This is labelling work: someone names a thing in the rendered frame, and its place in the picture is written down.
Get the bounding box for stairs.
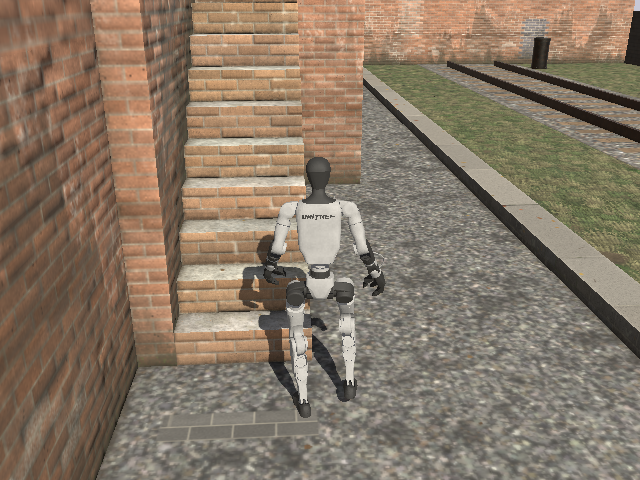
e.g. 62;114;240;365
174;0;312;366

